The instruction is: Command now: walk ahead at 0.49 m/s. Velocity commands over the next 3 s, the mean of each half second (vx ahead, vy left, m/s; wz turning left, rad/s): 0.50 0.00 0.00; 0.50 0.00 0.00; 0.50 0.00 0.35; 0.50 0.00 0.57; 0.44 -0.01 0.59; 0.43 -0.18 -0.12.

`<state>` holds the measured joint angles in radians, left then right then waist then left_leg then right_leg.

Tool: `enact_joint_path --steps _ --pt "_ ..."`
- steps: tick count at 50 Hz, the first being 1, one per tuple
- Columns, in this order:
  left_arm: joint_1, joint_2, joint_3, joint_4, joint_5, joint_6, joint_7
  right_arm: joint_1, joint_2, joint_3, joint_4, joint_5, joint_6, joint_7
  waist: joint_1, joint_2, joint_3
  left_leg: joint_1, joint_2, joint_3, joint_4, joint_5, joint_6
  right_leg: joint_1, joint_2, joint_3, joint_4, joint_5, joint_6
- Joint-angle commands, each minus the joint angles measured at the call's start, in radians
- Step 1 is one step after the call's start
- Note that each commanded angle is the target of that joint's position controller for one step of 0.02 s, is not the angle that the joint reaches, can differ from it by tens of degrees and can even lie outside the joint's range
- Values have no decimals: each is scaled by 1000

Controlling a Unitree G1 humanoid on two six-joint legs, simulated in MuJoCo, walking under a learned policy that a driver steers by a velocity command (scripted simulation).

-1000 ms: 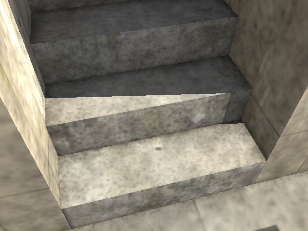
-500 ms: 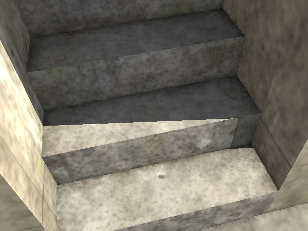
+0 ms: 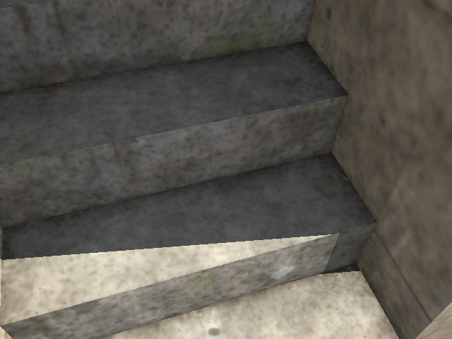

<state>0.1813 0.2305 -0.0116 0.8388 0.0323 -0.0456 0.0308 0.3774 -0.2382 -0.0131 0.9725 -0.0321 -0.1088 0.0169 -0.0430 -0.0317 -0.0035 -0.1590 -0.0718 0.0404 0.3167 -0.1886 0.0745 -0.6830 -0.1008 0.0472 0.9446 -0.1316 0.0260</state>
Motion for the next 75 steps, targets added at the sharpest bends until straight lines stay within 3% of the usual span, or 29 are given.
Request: enact_joint_path --steps 1,7,9,10,12,17,18,20,28,29,31,33,36,47,48,49,50,51,52,53,57,58,59,62,65,68,71,74,75 --pt "84 32 2 5 -24 9 9 12 -195 -50 -54 18 14 -1 24 179 -35 -99 245 -112 -60 436 163 234 73 -128 -103 -4 5" --pt "300 83 55 43 0 -9 15 -79 -142 -36 -84 55 18 -4 195 134 -90 -14 192 -106 374 677 90 570 145 -138 -555 -1 -128" --pt "511 157 53 102 26 10 17 -115 46 9 -113 14 -22 13 205 -261 -142 -607 -37 -116 1255 -373 -20 910 -222 388 -525 844 -268" --pt "539 233 86 107 28 3 25 86 -4 -3 -65 79 -35 22 145 -297 -245 -753 -49 -252 1519 -423 -17 920 -371 610 -686 171 -463" --pt "354 58 42 98 -13 11 18 -204 -43 1 -166 88 -10 12 137 -83 92 -1095 62 -166 1654 -336 -21 728 -280 457 -778 -464 -334" --pt "358 -32 -10 198 7 33 -18 -238 159 87 -270 79 35 -5 44 -14 112 -1252 59 -145 2202 -202 -12 402 -176 182 -738 -201 -220" --pt "253 14 -2 162 0 -20 -30 -415 152 71 -400 -14 73 -53 11 1 169 -1173 45 -47 2081 -255 5 244 -92 87 -768 -262 -202" --pt "259 10 -18 188 -40 -55 -15 -508 118 78 -486 -9 110 -75 7 10 188 -988 107 51 1705 -162 -20 85 -24 23 -890 -264 -191" --pt "373 129 55 118 -22 -17 45 -197 121 52 -362 28 104 -58 -37 -162 -272 -318 -59 172 846 -536 64 750 -162 -78 -470 1451 -268" --pt "366 101 58 90 -65 -49 15 -98 12 3 -316 35 96 -68 -61 -183 -335 -71 30 -113 847 -492 127 509 -99 -84 -307 1449 -236" --pt "169 18 70 27 -29 -80 -52 79 -169 -61 -240 6 123 -98 -150 308 -267 57 358 -1021 68 -902 253 17 173 23 420 160 -185" --pt "172 -140 51 -18 26 -29 -54 -133 -113 -53 -239 -20 71 -114 48 -39 -58 -173 447 -715 220 -385 157 -210 246 217 1000 53 -137" --pt "203 -104 60 -69 53 54 -7 -292 106 -8 -144 -51 54 -72 225 110 12 -334 316 -262 367 -287 19 -265 217 117 1138 72 -117" --pt "16 -45 83 -161 31 120 26 -8 -87 -62 -84 -42 5 -109 87 185 58 20 387 -105 70 -110 80 -439 205 7 930 -57 -41" --pt "-6 -26 94 -170 41 113 35 15 -125 -79 -81 -49 -12 -99 71 191 70 105 402 -125 54 -88 81 -509 193 1 951 -164 -47" --pt "-192 -92 2 -246 6 101 -70 -41 70 8 -130 -57 15 2 -23 144 -132 237 378 -155 137 85 180 -630 144 131 823 -61 -126" --pt "-125 -20 84 -231 25 95 -8 -26 -150 -85 -109 -63 -16 -60 71 206 73 199 400 -91 6 5 67 -535 158 -72 734 -254 -81" --pt "-109 13 82 -213 24 93 15 -27 -141 -79 -103 -49 -30 -85 72 160 69 125 376 -69 -30 -21 49 -416 91 -79 595 -263 -68" --pt "-2 -72 10 -174 23 76 -93 -226 -20 -15 -212 -1 -9 -2 117 72 -148 34 348 -36 -41 32 107 -115 39 -32 306 -91 -109" --pt "9 -79 20 -171 30 89 -114 -303 -103 -33 -222 -23 10 56 204 174 -60 -88 386 -67 -42 448 179 75 70 -39 240 -14 -121" --pt "375 58 57 -13 -5 81 -108 -201 -164 -82 -133 -46 57 137 289 -50 -76 55 169 57 708 836 204 365 193 -216 -572 214 -165" --pt "406 11 44 21 31 93 -116 -91 -61 -50 -67 -82 93 163 242 -41 -11 -138 171 -30 1069 435 211 453 87 -43 -696 358 -239" --pt "508 136 72 57 42 92 -129 48 110 -19 -74 -67 95 197 130 -236 -148 -636 -26 -159 1452 -33 174 780 -82 244 -365 1028 -476" --pt "572 -24 27 204 57 39 -142 -319 54 -5 -253 51 33 96 179 -212 -89 -1436 -33 -236 2225 -153 167 883 -320 487 -577 316 -464" --pt "424 -186 -54 344 112 -14 -151 -462 149 72 -396 18 89 26 -4 -41 40 -1634 128 -243 2233 -288 304 650 -275 197 -688 226 -287" --pt "5 -3 -12 201 80 -71 -154 -610 -31 46 -508 73 165 11 -139 53 -68 -917 193 -41 1577 -88 259 -60 -48 -139 -920 48 -187" --pt "38 320 59 159 23 -79 -193 -333 -33 58 -351 73 217 107 -200 -47 -224 -541 11 166 1431 -46 98 148 -170 -200 -785 1865 -314" --pt "238 198 52 243 29 -26 -214 -219 -48 48 -299 40 222 53 -110 -218 -295 -648 -106 130 590 -173 69 855 -232 -122 -352 2120 -388" --pt "219 160 87 37 -85 -75 -7 -283 36 21 -267 -37 167 8 17 49 -422 -345 -206 65 646 -506 123 745 -152 -203 -81 1706 -204"
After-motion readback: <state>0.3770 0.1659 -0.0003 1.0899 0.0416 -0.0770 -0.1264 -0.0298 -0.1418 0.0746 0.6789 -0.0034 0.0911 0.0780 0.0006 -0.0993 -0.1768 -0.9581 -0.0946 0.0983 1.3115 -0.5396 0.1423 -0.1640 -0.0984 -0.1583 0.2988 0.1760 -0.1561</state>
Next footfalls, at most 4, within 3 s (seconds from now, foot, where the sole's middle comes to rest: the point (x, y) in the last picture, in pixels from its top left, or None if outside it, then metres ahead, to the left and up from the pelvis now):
0.16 right None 0.16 -0.12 -0.78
0.56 left None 0.28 0.08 -0.58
1.16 right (304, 326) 0.46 -0.19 -0.58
1.48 left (207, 226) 0.63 0.04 -0.38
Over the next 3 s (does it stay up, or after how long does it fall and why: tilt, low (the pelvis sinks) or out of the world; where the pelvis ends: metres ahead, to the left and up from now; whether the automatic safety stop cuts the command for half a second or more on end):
stays up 1.16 0.21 0.83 its command is cut before an obstacle after 2.4 s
